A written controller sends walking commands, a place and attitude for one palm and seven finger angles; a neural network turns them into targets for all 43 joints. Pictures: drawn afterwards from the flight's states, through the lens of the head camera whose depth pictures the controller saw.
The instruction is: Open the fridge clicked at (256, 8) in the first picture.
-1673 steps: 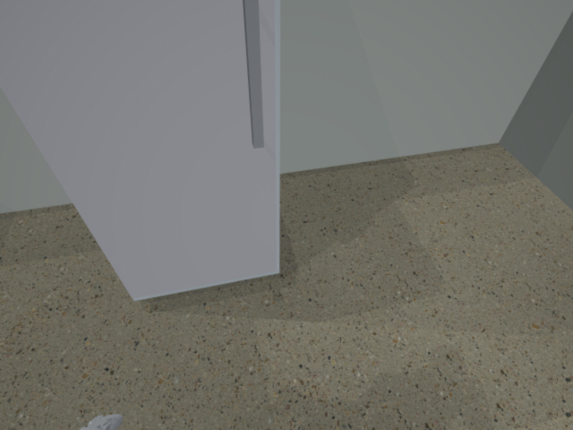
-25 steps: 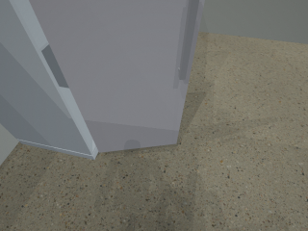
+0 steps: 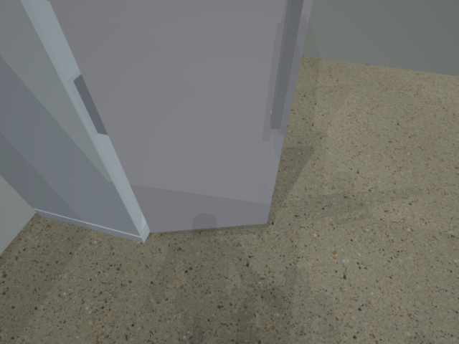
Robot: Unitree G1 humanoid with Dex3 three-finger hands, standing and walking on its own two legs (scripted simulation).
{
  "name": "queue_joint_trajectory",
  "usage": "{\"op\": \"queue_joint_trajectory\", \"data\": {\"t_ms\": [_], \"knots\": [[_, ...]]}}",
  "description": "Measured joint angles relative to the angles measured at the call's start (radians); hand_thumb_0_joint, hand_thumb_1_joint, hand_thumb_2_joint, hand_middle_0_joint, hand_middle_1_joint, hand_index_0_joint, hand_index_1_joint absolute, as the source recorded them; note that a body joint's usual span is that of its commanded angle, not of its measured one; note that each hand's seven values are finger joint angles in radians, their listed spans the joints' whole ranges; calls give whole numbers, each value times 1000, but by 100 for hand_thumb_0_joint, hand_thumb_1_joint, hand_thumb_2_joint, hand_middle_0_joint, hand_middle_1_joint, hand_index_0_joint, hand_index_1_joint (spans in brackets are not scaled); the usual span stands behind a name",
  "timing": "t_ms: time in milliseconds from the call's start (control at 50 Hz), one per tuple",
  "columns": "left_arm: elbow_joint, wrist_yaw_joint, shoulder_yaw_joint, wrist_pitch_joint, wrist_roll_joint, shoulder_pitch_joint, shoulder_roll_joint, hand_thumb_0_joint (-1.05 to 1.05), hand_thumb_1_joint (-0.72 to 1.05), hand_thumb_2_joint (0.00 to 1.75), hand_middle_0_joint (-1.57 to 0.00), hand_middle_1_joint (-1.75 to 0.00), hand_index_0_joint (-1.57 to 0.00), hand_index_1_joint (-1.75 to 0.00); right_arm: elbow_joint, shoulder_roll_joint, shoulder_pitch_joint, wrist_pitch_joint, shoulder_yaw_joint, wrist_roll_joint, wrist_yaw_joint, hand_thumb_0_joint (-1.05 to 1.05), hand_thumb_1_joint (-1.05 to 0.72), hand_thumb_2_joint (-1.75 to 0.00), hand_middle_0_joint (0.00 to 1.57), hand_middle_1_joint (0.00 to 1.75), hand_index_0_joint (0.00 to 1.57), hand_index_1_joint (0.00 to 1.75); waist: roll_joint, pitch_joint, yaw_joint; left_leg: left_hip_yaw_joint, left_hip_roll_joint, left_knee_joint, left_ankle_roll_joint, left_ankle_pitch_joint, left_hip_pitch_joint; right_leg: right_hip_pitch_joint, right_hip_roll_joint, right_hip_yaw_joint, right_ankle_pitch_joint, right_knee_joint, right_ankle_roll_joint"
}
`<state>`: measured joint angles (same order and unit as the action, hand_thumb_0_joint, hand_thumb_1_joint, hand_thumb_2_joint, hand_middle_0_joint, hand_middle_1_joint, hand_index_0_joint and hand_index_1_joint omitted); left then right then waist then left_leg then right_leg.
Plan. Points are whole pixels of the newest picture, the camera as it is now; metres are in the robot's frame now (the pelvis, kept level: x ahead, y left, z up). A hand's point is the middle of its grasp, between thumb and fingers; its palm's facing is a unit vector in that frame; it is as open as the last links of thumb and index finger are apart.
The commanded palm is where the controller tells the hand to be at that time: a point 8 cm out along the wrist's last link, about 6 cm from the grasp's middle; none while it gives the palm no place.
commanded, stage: look to check the result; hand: right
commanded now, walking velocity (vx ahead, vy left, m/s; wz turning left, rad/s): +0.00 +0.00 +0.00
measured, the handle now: (281, 69) +0.70 -0.07 +0.12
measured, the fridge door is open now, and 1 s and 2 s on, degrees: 70 70 70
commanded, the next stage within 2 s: stand and wait in 0.56 s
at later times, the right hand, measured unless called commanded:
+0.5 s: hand out of the picture +0.08 -0.23 -0.16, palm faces -0.01 +0.95 -0.31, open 7.4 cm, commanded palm none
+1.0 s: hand out of the picture +0.09 -0.21 -0.16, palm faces -0.03 +0.95 -0.31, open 7.4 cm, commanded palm none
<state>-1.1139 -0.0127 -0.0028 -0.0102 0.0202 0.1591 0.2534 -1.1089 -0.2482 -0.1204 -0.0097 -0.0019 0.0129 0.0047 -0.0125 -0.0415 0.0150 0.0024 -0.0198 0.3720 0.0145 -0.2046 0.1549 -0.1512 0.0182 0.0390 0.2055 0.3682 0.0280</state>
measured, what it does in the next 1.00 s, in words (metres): stands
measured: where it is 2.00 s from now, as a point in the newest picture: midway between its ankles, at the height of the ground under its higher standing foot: outside the picture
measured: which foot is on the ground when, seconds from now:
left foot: down 0.00-1.00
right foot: down 0.00-1.00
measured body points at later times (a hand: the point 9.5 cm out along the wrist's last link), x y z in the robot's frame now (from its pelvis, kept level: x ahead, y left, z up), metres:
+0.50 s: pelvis +0.01 +0.01 +0.00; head +0.03 +0.01 +0.45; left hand +0.08 +0.29 -0.14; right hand +0.08 -0.28 -0.14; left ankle +0.00 +0.13 -0.75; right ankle +0.00 -0.10 -0.75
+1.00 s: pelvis +0.01 +0.02 +0.00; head +0.03 +0.02 +0.45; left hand +0.07 +0.31 -0.14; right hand +0.09 -0.26 -0.14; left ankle +0.00 +0.13 -0.75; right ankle +0.00 -0.10 -0.75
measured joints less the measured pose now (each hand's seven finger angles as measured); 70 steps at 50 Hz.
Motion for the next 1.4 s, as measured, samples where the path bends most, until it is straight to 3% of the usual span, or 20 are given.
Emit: {"op": "queue_joint_trajectory", "data": {"t_ms": [500,1400], "knots": [[-4,-1,-3,2,-4,-38,37,0,91,90,-21,-30,-20,-30,-22,-53,-12,-4,-10,-3,3,0,-90,-89,20,30,20,30,14,-4,-10,7,10,-28,-11,-9,-39,39,-10,-7,6,-29,-12],[-14,1,0,6,-3,-29,49,0,91,90,-21,-30,-20,-30,-20,-54,0,-6,-5,-5,1,0,-90,-89,20,30,20,30,13,-7,-1,6,37,-60,-34,10,-58,58,-36,-6,-7,-56,-36]]}}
